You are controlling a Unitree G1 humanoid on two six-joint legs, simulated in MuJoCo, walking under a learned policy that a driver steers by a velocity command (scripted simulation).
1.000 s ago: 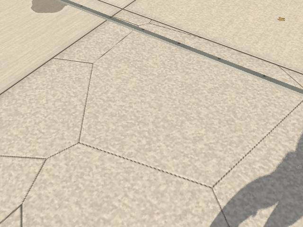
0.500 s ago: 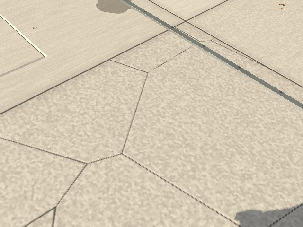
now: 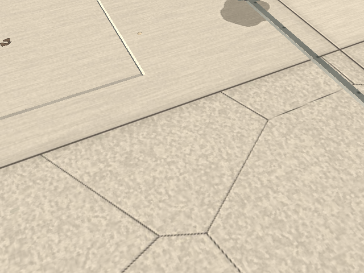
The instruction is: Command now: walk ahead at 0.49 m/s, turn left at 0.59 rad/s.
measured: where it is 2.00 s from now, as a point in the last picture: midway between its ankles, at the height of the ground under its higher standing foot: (207, 147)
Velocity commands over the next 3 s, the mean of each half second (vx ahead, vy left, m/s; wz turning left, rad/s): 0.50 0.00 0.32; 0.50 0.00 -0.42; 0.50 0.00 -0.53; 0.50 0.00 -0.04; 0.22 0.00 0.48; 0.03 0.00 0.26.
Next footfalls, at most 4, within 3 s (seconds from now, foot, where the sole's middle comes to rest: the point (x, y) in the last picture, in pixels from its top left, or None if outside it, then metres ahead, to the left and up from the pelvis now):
0.38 left None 0.34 0.20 -0.77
0.94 right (197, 223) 0.65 -0.03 -0.77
1.42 left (169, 155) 0.98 0.09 -0.77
1.90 right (243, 135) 1.09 -0.26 -0.77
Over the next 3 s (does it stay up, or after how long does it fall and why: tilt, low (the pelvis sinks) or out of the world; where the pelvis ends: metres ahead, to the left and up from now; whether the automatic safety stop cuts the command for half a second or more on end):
stays up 1.26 -0.21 0.00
